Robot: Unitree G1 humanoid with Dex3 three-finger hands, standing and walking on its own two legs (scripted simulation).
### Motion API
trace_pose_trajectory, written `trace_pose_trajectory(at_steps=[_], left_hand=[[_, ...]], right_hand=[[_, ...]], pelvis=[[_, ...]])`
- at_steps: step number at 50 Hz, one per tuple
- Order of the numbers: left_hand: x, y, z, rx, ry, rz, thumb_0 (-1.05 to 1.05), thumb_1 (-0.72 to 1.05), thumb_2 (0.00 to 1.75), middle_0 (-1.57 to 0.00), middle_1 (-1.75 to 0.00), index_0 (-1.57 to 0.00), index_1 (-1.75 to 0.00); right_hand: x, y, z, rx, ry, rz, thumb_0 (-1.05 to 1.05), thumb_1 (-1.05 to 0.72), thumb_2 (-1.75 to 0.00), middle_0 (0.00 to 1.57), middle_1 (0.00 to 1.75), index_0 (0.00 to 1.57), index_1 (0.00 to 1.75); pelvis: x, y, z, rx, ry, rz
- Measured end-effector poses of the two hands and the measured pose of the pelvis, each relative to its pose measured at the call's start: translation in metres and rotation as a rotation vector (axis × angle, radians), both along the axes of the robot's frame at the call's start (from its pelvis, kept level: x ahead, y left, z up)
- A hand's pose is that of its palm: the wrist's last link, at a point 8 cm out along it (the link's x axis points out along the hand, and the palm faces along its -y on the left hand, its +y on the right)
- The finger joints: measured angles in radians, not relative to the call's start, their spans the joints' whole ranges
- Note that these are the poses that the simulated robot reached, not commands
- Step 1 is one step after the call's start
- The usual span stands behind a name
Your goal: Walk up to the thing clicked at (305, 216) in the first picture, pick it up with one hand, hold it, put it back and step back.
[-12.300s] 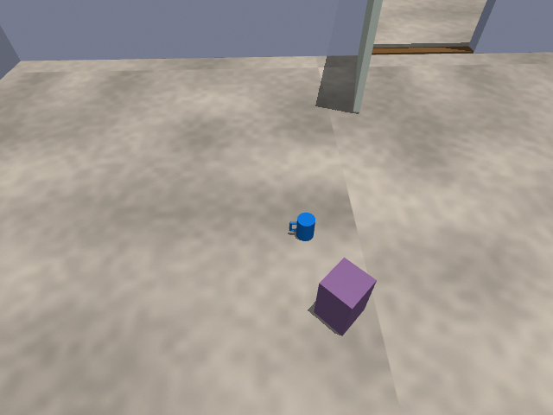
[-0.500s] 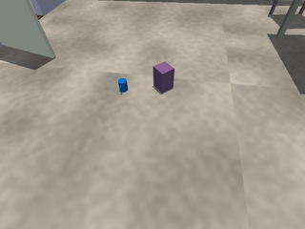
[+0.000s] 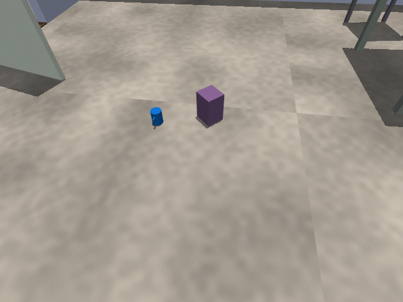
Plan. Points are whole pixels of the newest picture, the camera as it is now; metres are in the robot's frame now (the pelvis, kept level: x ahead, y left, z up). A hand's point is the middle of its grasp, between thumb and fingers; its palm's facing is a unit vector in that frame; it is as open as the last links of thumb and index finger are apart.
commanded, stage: stand
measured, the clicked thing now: (156, 117) +1.45 +0.31 -0.72
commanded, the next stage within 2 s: none
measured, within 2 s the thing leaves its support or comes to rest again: neither
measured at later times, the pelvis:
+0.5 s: pelvis +0.01 +0.00 +0.00, yaw +2 degrees
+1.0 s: pelvis +0.01 +0.01 +0.00, yaw +2 degrees
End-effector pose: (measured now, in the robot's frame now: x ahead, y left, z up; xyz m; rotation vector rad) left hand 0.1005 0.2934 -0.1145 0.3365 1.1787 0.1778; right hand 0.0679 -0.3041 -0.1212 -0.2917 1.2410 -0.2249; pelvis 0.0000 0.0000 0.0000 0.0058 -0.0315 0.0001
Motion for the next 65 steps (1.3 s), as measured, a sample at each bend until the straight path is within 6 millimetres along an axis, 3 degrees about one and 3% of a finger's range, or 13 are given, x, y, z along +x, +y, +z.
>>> trace_pose_trajectory(at_steps=[14, 25, 44, 65], left_hand=[[-0.021, 0.001, -0.004, -0.010, 0.051, 0.055, 0.01, 0.90, 0.90, -0.21, -0.30, -0.20, -0.30], [-0.025, 0.006, -0.003, -0.007, 0.053, 0.074, 0.01, 0.90, 0.90, -0.21, -0.30, -0.20, -0.30], [-0.019, 0.014, -0.001, -0.007, 0.025, 0.073, 0.01, 0.90, 0.90, -0.21, -0.30, -0.20, -0.30], [-0.039, 0.017, -0.003, -0.008, 0.066, 0.085, 0.01, 0.90, 0.90, -0.21, -0.30, -0.20, -0.30]], right_hand=[[0.025, 0.005, 0.005, 0.001, -0.021, 0.033, 0.01, -0.90, -0.90, 0.21, 0.30, 0.20, 0.29], [0.037, 0.012, 0.006, 0.005, -0.033, 0.050, 0.01, -0.90, -0.90, 0.21, 0.30, 0.20, 0.29], [0.029, 0.019, 0.006, 0.000, -0.023, 0.045, 0.01, -0.90, -0.90, 0.21, 0.30, 0.20, 0.29], [0.020, 0.019, 0.004, 0.001, 0.013, 0.051, 0.01, -0.90, -0.90, 0.21, 0.30, 0.20, 0.29]], pelvis=[[0.007, 0.000, 0.003, -0.006, 0.006, 0.020], [0.011, 0.003, 0.004, -0.009, 0.007, 0.027], [0.012, 0.010, 0.004, -0.007, -0.006, 0.035], [0.011, 0.012, 0.004, -0.006, -0.001, 0.046]])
